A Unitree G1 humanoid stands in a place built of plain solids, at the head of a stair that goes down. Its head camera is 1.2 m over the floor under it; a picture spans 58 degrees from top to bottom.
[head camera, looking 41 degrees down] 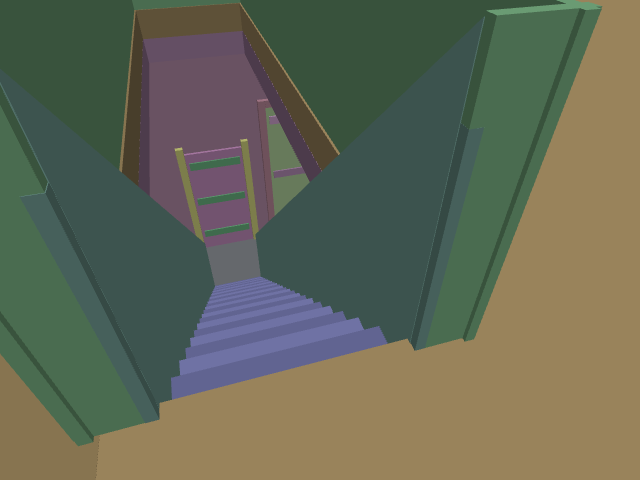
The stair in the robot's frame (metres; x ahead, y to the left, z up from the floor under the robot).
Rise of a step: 0.19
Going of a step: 0.20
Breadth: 0.88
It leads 17 degrees to the left of straight ahead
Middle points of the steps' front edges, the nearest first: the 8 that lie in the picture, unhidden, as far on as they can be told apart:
0.76 0.09 0.00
0.96 0.15 -0.19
1.15 0.21 -0.37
1.35 0.27 -0.56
1.54 0.32 -0.75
1.74 0.38 -0.93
1.93 0.44 -1.12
2.13 0.50 -1.31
